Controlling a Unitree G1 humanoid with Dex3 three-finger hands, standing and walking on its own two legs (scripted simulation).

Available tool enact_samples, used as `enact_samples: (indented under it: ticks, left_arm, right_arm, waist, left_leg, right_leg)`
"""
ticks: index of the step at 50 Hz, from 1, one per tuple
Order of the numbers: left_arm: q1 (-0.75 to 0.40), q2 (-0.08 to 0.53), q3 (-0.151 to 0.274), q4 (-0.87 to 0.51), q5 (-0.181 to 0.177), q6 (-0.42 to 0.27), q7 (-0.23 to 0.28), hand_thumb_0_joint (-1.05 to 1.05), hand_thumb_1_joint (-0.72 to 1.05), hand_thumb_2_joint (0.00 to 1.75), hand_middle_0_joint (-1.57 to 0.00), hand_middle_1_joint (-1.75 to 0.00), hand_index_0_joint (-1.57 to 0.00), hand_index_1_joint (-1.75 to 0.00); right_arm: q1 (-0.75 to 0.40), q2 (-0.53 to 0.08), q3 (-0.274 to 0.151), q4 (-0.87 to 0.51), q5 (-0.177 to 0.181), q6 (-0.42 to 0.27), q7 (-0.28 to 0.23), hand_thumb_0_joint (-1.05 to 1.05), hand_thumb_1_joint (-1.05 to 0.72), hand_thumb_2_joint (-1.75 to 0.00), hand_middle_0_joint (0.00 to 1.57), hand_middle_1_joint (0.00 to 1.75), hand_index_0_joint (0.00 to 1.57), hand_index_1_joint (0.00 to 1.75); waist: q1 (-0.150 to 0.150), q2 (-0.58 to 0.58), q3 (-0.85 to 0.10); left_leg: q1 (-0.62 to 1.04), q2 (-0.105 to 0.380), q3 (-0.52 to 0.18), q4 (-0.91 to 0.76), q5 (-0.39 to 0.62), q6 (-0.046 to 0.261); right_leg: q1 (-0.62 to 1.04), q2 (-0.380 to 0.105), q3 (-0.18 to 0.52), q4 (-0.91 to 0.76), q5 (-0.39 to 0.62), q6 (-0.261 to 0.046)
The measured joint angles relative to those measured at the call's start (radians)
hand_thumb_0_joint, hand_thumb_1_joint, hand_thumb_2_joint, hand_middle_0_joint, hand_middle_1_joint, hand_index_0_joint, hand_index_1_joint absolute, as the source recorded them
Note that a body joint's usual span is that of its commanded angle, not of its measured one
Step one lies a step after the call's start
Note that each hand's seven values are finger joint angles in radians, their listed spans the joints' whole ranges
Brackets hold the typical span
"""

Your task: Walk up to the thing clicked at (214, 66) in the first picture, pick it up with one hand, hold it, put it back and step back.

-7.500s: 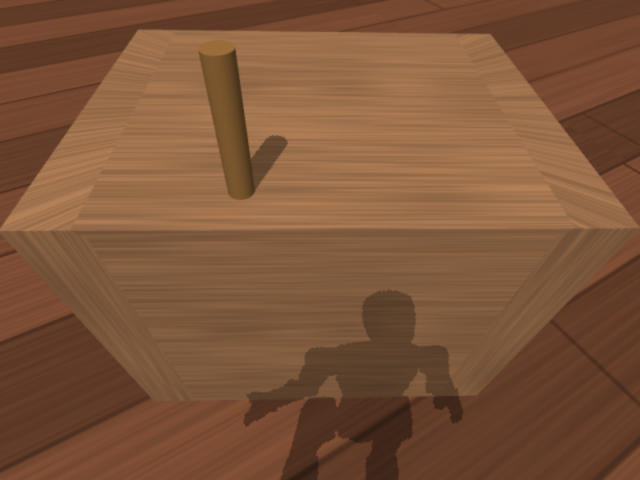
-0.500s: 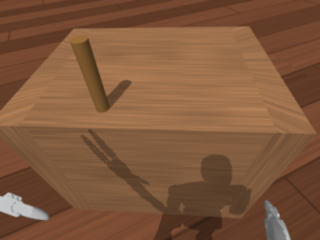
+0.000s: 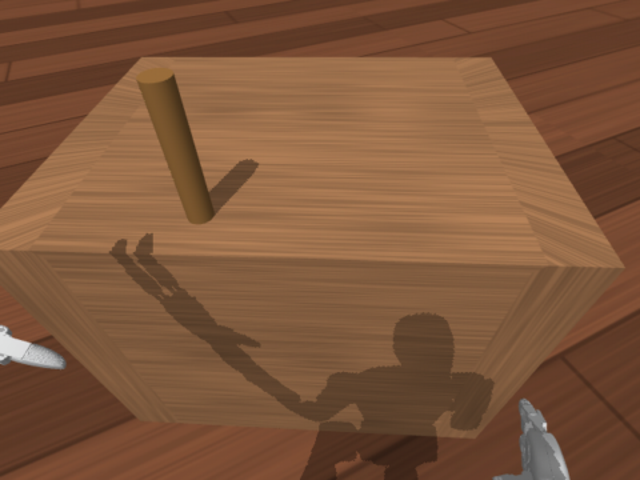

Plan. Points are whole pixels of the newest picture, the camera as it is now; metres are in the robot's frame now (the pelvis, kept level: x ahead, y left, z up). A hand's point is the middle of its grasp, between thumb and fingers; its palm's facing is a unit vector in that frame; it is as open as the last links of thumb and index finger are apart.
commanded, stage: go down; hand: left
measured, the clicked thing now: (181, 156) +0.51 +0.22 +0.15
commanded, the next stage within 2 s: none
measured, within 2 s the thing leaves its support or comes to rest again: neither
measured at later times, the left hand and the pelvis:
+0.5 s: hand out of the picture +0.30 +0.34 +0.20, palm faces +0.24 -0.95 -0.21, open 17.4 cm; pelvis +0.01 +0.01 +0.00, yaw -1 degrees
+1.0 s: hand out of the picture +0.34 +0.38 +0.21, palm faces +0.21 -0.98 -0.08, open 17.5 cm; pelvis +0.01 +0.01 +0.00, yaw -1 degrees
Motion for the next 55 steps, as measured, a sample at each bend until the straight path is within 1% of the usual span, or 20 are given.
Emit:
enact_samples:
  ticks: [5,9,11,15,19,23,28,32,39,44,49,55]
  left_arm:
    - [-0.123,0.067,0.040,0.152,-0.051,0.081,-0.103,-0.01,-0.53,0.05,-0.08,-0.04,-0.06,-0.06]
    - [-0.203,0.105,0.072,0.258,-0.080,0.140,-0.179,-0.01,-0.53,0.05,-0.07,-0.04,-0.05,-0.06]
    - [-0.231,0.116,0.083,0.299,-0.088,0.164,-0.213,-0.01,-0.53,0.05,-0.07,-0.04,-0.05,-0.05]
    - [-0.267,0.126,0.089,0.345,-0.084,0.201,-0.256,-0.01,-0.52,0.05,-0.06,-0.04,-0.04,-0.05]
    - [-0.280,0.122,0.090,0.357,-0.081,0.219,-0.275,-0.01,-0.51,0.05,-0.06,-0.03,-0.04,-0.04]
    - [-0.286,0.120,0.095,0.360,-0.080,0.228,-0.283,-0.01,-0.51,0.06,-0.05,-0.03,-0.03,-0.04]
    - [-0.315,0.131,0.102,0.386,-0.079,0.245,-0.289,-0.01,-0.51,0.06,-0.05,-0.03,-0.03,-0.04]
    - [-0.366,0.162,0.109,0.451,-0.076,0.269,-0.306,-0.01,-0.52,0.07,-0.05,-0.03,-0.04,-0.05]
    - [-0.465,0.229,0.116,0.596,-0.074,0.312,-0.358,-0.01,-0.54,0.08,-0.05,-0.04,-0.03,-0.05]
    - [-0.521,0.268,0.124,0.688,-0.069,0.330,-0.390,-0.01,-0.55,0.08,-0.05,-0.04,-0.04,-0.06]
    - [-0.567,0.302,0.127,0.761,-0.059,0.340,-0.409,-0.01,-0.55,0.08,-0.05,-0.04,-0.03,-0.06]
    - [-0.602,0.330,0.135,0.812,-0.049,0.351,-0.427,-0.01,-0.53,0.08,-0.05,-0.04,-0.03,-0.05]
  right_arm:
    - [-0.008,0.002,0.031,0.018,0.008,-0.009,-0.022,-0.01,0.53,-0.05,0.05,0.05,0.05,0.05]
    - [-0.006,-0.002,0.050,0.031,0.013,-0.019,-0.032,-0.01,0.53,-0.05,0.05,0.05,0.05,0.05]
    - [-0.005,-0.004,0.060,0.034,0.012,-0.026,-0.036,-0.01,0.53,-0.05,0.05,0.05,0.05,0.05]
    - [0.005,-0.009,0.069,0.030,0.005,-0.041,-0.042,-0.01,0.53,-0.06,0.05,0.05,0.05,0.05]
    - [0.014,-0.015,0.068,0.028,0.001,-0.058,-0.045,-0.01,0.52,-0.06,0.05,0.05,0.05,0.05]
    - [0.023,-0.018,0.068,0.032,-0.004,-0.071,-0.048,-0.01,0.52,-0.06,0.05,0.05,0.05,0.05]
    - [0.020,-0.017,0.073,0.051,-0.008,-0.081,-0.057,-0.01,0.53,-0.06,0.05,0.05,0.05,0.05]
    - [0.008,-0.017,0.080,0.060,-0.009,-0.092,-0.071,-0.01,0.53,-0.06,0.05,0.05,0.05,0.05]
    - [0.005,-0.022,0.102,0.058,-0.010,-0.121,-0.089,-0.01,0.53,-0.06,0.05,0.05,0.05,0.05]
    - [0.017,-0.026,0.117,0.055,-0.016,-0.133,-0.099,-0.01,0.54,-0.06,0.05,0.05,0.05,0.05]
    - [0.020,-0.028,0.130,0.057,-0.019,-0.140,-0.111,-0.01,0.54,-0.06,0.05,0.05,0.05,0.05]
    - [0.015,-0.031,0.138,0.052,-0.022,-0.147,-0.122,-0.01,0.54,-0.05,0.05,0.05,0.05,0.05]
  waist:
    - [-0.016,-0.003,-0.016]
    - [-0.022,-0.003,-0.030]
    - [-0.024,-0.002,-0.036]
    - [-0.022,-0.001,-0.049]
    - [-0.017,-0.001,-0.058]
    - [-0.013,-0.002,-0.063]
    - [-0.010,-0.005,-0.061]
    - [-0.013,-0.009,-0.063]
    - [-0.023,-0.010,-0.076]
    - [-0.030,-0.009,-0.083]
    - [-0.038,-0.013,-0.088]
    - [-0.045,-0.015,-0.096]
  left_leg:
    - [-0.011,0.003,0.004,-0.007,0.004,0.001]
    - [-0.019,0.003,0.009,-0.012,0.005,0.003]
    - [-0.023,0.003,0.012,-0.013,0.005,0.005]
    - [-0.028,0.001,0.018,-0.014,0.004,0.009]
    - [-0.033,0.000,0.024,-0.013,0.001,0.012]
    - [-0.039,0.000,0.026,-0.010,-0.001,0.014]
    - [-0.046,0.000,0.022,-0.006,-0.001,0.015]
    - [-0.054,-0.001,0.018,-0.005,0.002,0.014]
    - [-0.069,0.000,0.015,-0.013,0.009,0.013]
    - [-0.080,0.001,0.014,-0.016,0.012,0.012]
    - [-0.091,0.003,0.015,-0.017,0.012,0.012]
    - [-0.104,0.004,0.017,-0.014,0.009,0.013]
  right_leg:
    - [-0.010,0.003,0.004,-0.013,0.009,0.000]
    - [-0.018,0.004,0.009,-0.022,0.014,0.002]
    - [-0.022,0.003,0.012,-0.025,0.016,0.004]
    - [-0.028,0.001,0.018,-0.029,0.018,0.008]
    - [-0.033,0.000,0.024,-0.030,0.019,0.010]
    - [-0.038,0.000,0.025,-0.031,0.020,0.012]
    - [-0.042,0.000,0.022,-0.031,0.021,0.013]
    - [-0.048,-0.001,0.018,-0.031,0.022,0.012]
    - [-0.062,0.000,0.014,-0.038,0.028,0.010]
    - [-0.073,0.002,0.013,-0.043,0.031,0.009]
    - [-0.084,0.003,0.014,-0.044,0.033,0.009]
    - [-0.095,0.005,0.016,-0.047,0.033,0.010]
